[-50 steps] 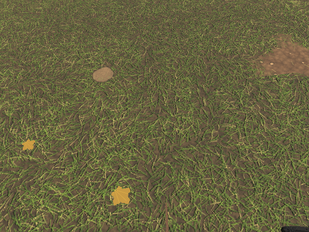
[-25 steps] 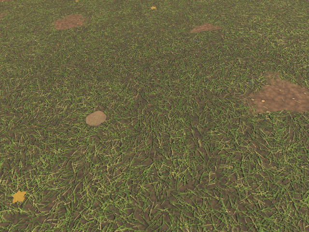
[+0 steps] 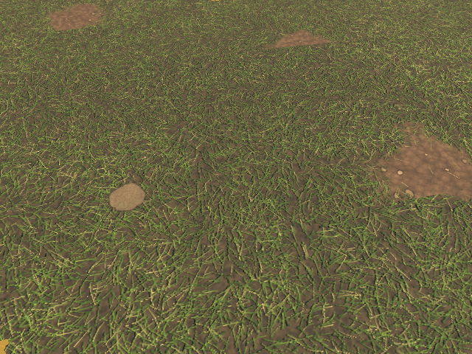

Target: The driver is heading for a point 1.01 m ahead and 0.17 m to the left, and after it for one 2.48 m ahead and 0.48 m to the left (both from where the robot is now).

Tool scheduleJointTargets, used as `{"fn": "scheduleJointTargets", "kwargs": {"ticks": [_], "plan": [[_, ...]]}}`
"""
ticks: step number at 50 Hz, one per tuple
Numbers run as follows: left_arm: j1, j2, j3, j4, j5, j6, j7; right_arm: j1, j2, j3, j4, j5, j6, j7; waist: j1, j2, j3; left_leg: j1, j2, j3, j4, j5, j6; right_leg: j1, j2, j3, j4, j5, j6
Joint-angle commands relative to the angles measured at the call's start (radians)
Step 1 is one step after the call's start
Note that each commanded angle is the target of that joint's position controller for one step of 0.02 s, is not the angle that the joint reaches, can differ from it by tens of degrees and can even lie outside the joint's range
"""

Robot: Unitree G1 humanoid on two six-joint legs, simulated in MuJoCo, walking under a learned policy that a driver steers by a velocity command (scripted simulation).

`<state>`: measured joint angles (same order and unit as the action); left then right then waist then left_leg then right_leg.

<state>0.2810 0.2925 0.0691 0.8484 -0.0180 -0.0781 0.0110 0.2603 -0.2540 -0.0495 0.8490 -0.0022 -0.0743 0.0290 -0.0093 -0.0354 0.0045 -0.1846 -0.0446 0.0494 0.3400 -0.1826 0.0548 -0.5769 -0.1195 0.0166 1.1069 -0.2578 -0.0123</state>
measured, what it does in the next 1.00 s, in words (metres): walks ahead, turning left: right foot, then left foot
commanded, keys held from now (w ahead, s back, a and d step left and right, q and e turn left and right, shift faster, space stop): w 0.42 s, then w+q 0.58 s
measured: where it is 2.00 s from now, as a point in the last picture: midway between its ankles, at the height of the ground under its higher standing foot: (166, 197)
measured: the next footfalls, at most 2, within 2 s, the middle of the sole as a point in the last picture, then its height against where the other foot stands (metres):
right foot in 0.30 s outside the picture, level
left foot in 0.84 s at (202, 294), level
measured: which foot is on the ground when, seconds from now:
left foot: down 0.00-0.30, up 0.32-0.82, down 0.84-1.00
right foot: up 0.00-0.28, down 0.30-0.88, up 0.90-1.00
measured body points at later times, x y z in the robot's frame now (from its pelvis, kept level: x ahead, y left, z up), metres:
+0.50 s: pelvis +0.29 -0.06 +0.00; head +0.31 -0.07 +0.45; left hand +0.32 +0.18 -0.13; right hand +0.38 -0.30 -0.14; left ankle +0.29 +0.09 -0.66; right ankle +0.31 -0.15 -0.75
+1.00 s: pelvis +0.60 +0.02 -0.02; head +0.62 +0.02 +0.43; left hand +0.60 +0.28 -0.15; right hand +0.74 -0.22 -0.14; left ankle +0.64 +0.10 -0.75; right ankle +0.53 -0.15 -0.65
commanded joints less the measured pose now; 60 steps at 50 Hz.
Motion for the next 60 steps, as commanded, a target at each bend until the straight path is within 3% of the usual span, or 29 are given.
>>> {"fn": "scheduleJointTargets", "kwargs": {"ticks": [1, 7, 12, 13, 14, 15, 16, 17, 18, 19, 21, 23, 28, 34, 40, 42, 43, 44, 45, 46, 47, 48, 49, 50, 51, 53, 56, 57, 60], "plan": [[0.001, 0.043, 0.012, -0.065, 0.013, 0.003, 0.003, -0.038, -0.134, -0.029, -0.046, 0.0, -0.027, -0.009, 0.03, 0.108, 0.043, 0.002, 0.258, -0.212, -0.236, 0.115, 0.188, -0.123, -0.047, 0.035, -0.095, 0.123, 0.021], [-0.228, 0.016, -0.013, -0.131, 0.005, -0.016, -0.029, 0.065, -0.182, -0.039, -0.003, 0.019, -0.016, -0.029, -0.043, 0.081, 0.08, 0.029, 0.239, -0.113, -0.24, 0.161, 0.152, -0.036, 0.016, -0.011, -0.481, 0.377, 0.019], [-0.274, 0.059, -0.005, -0.171, 0.002, -0.017, -0.052, 0.109, -0.2, -0.049, 0.034, 0.03, 0.01, -0.034, -0.028, 0.089, 0.065, 0.219, 0.311, -0.13, -0.131, 0.281, 0.121, -0.017, 0.045, 0.0, -0.582, 0.249, -0.034], [-0.167, 0.037, -0.032, -0.136, 0.13, 0.001, -0.052, 0.141, -0.069, 0.012, 0.063, -0.14, -0.031, 0.026, 0.026, 0.132, -0.011, 0.276, 0.325, -0.144, -0.107, 0.387, 0.138, 0.074, 0.059, 0.02, -0.537, 0.274, -0.068], [-0.116, 0.097, -0.002, -0.137, 0.117, 0.007, -0.052, 0.096, -0.114, -0.01, 0.051, -0.115, -0.046, 0.048, 0.079, 0.098, -0.018, 0.257, 0.277, -0.091, -0.003, 0.519, 0.116, 0.198, 0.098, -0.037, -0.585, 0.245, -0.103], [-0.044, 0.167, 0.022, -0.122, 0.084, -0.001, -0.048, 0.118, -0.139, -0.014, 0.053, -0.103, -0.054, 0.062, 0.108, 0.031, -0.12, 0.135, 0.173, -0.022, 0.193, 0.55, 0.069, 0.48, 0.131, -0.063, -0.547, 0.244, -0.148], [0.135, 0.19, 0.017, -0.092, 0.074, -0.007, -0.043, 0.319, -0.027, 0.022, 0.052, -0.108, -0.066, 0.065, 0.072, -0.151, -0.397, -0.218, 0.043, -0.007, 0.513, 0.204, 0.007, 1.035, -0.052, 0.235, -0.524, 0.276, -0.352], [0.328, 0.142, 0.003, -0.044, 0.08, -0.002, -0.029, 0.307, -0.028, 0.039, 0.06, -0.113, -0.071, 0.089, 0.171, -0.18, -0.463, -0.46, -0.08, -0.079, 0.734, -0.386, -0.005, 1.208, -0.211, 0.64, -0.729, -0.031, -0.43], [0.371, 0.116, 0.001, 0.009, 0.092, -0.02, -0.021, 0.071, -0.085, 0.015, 0.016, -0.072, -0.062, 0.086, 0.222, -0.115, -0.157, -0.654, -0.023, -0.18, 0.918, -0.335, 0.036, 0.998, -0.169, 0.64, -0.842, -0.318, -0.286], [0.221, 0.124, 0.003, -0.008, 0.074, -0.032, -0.016, 0.012, -0.106, 0.008, -0.002, -0.058, -0.065, 0.057, 0.154, -0.1, 0.006, -0.676, 0.054, -0.169, 0.95, -0.233, 0.05, 0.751, -0.174, 0.552, -0.873, -0.317, -0.246], [0.087, 0.011, -0.038, -0.022, 0.067, -0.035, -0.01, 0.016, -0.078, 0.023, -0.006, -0.093, -0.062, 0.015, 0.055, -0.039, -0.014, -0.514, 0.141, -0.168, 0.866, -0.13, 0.068, 0.514, -0.152, 0.4, -0.915, -0.087, -0.249], [-0.008, -0.044, -0.056, -0.054, 0.079, -0.038, -0.003, 0.047, -0.027, 0.037, 0.006, -0.092, -0.038, 0.014, -0.011, -0.008, -0.018, -0.431, 0.166, -0.161, 0.82, -0.104, 0.045, 0.389, -0.151, 0.297, -0.983, 0.029, -0.25], [0.087, 0.007, -0.041, -0.025, 0.123, -0.06, -0.016, -0.043, -0.005, 0.041, -0.01, -0.07, -0.016, 0.047, 0.025, 0.0, 0.015, -0.541, 0.168, -0.102, 0.597, 0.221, -0.005, 0.396, -0.114, 0.03, -1.012, 0.309, -0.258], [0.193, 0.03, -0.041, 0.046, 0.112, -0.049, -0.052, -0.199, -0.016, 0.035, -0.064, -0.059, 0.006, 0.053, 0.06, -0.016, 0.053, -0.509, 0.124, -0.049, 0.341, 0.386, 0.005, 0.498, -0.128, -0.101, -0.969, 0.44, -0.224], [0.25, 0.069, -0.026, 0.107, 0.103, -0.027, -0.046, -0.297, -0.066, 0.002, -0.104, -0.049, -0.002, 0.042, 0.054, -0.033, 0.061, -0.458, 0.034, 0.006, 0.179, 0.149, 0.063, 0.769, -0.16, -0.164, -0.868, 0.742, -0.165], [0.215, 0.106, -0.018, 0.095, 0.117, -0.029, -0.044, -0.188, -0.121, -0.026, -0.094, -0.023, -0.02, 0.027, -0.026, -0.042, -0.017, -0.175, -0.045, 0.044, 0.207, 0.174, 0.119, 0.68, -0.127, -0.229, -0.683, 1.03, -0.117], [0.267, 0.06, -0.035, 0.083, 0.138, -0.039, -0.037, -0.003, -0.177, -0.043, -0.042, -0.014, -0.031, 0.017, -0.039, 0.02, -0.188, 0.226, -0.018, -0.041, 0.349, 0.295, 0.204, 0.451, -0.075, -0.243, -0.44, 0.923, -0.048], [0.294, 0.018, -0.067, 0.052, 0.142, -0.054, -0.049, 0.251, -0.187, -0.052, 0.014, -0.016, -0.035, 0.004, -0.138, 0.136, -0.374, 0.677, 0.166, -0.415, 0.255, 0.078, 0.365, 0.045, 0.038, -0.194, -0.139, 0.489, 0.056], [0.144, 0.048, -0.057, 0.038, 0.122, -0.048, -0.089, 0.456, -0.173, -0.042, 0.093, -0.042, -0.025, 0.002, -0.229, 0.144, -0.397, 0.789, 0.292, -0.714, 0.052, 0.005, 0.395, -0.14, 0.18, -0.09, 0.152, -0.291, 0.06], [-0.018, 0.014, -0.057, -0.012, 0.084, -0.048, -0.089, 0.451, -0.201, -0.062, 0.117, -0.062, -0.05, -0.003, -0.239, 0.112, -0.184, 0.669, 0.277, -0.666, -0.005, -0.101, 0.289, -0.319, 0.133, 0.064, 0.24, -0.275, -0.002], [-0.086, 0.051, -0.052, -0.027, 0.086, -0.054, -0.066, 0.323, -0.186, -0.062, 0.097, -0.048, -0.064, -0.004, -0.199, 0.101, -0.035, 0.437, 0.254, -0.595, -0.009, -0.094, 0.256, -0.332, 0.072, 0.103, 0.241, -0.222, -0.009], [-0.065, 0.05, -0.055, -0.036, 0.113, -0.054, -0.039, 0.226, -0.109, -0.03, 0.085, -0.042, -0.069, 0.001, -0.119, 0.084, -0.051, 0.26, 0.232, -0.545, -0.028, -0.052, 0.263, -0.221, 0.049, 0.109, 0.178, -0.18, -0.029], [-0.046, 0.004, -0.07, -0.04, 0.12, -0.049, -0.023, 0.137, -0.06, -0.01, 0.067, -0.033, -0.07, 0.007, -0.052, 0.077, -0.026, 0.086, 0.217, -0.492, -0.062, -0.027, 0.263, -0.117, 0.02, 0.099, 0.121, -0.141, -0.038], [-0.024, -0.038, -0.084, -0.043, 0.125, -0.034, -0.011, 0.054, -0.037, 0.005, 0.033, -0.035, -0.067, 0.014, 0.005, 0.066, -0.021, -0.069, 0.206, -0.48, -0.104, -0.024, 0.267, -0.017, 0.003, 0.094, 0.082, -0.142, -0.031], [-0.016, -0.034, -0.086, -0.046, 0.121, -0.022, -0.005, -0.002, -0.031, 0.012, 0.002, -0.037, -0.071, 0.018, 0.036, 0.057, -0.004, -0.161, 0.194, -0.46, -0.139, -0.05, 0.267, 0.022, 0.005, 0.08, 0.026, -0.159, -0.016], [-0.019, 0.009, -0.081, -0.063, 0.1, -0.012, 0.004, -0.058, -0.103, -0.006, -0.038, -0.039, -0.087, 0.022, 0.047, 0.045, -0.008, -0.29, 0.143, -0.38, -0.152, 0.011, 0.244, 0.12, 0.017, 0.028, -0.131, -0.09, 0.024], [-0.128, -0.051, -0.11, -0.131, 0.093, -0.004, -0.019, 0.041, -0.164, -0.025, -0.037, -0.068, -0.069, 0.047, -0.006, 0.081, 0.007, -0.46, 0.049, -0.292, -0.104, 0.038, 0.211, 0.323, 0.092, -0.072, -0.3, 0.134, 0.043], [-0.007, -0.051, -0.11, -0.105, 0.118, -0.012, -0.031, 0.009, -0.145, -0.017, -0.061, -0.105, -0.066, 0.051, 0.046, 0.086, -0.011, -0.577, 0.046, -0.276, 0.011, 0.083, 0.194, 0.462, 0.09, -0.052, -0.128, 0.361, 0.035], [0.359, 0.088, -0.047, -0.048, 0.123, -0.038, -0.014, -0.173, -0.147, -0.014, -0.185, -0.084, -0.085, 0.047, 0.24, 0.0, -0.043, -0.723, 0.021, -0.344, 0.356, 0.306, 0.161, 0.76, 0.14, -0.072, -0.143, 0.08, 0.027]]}}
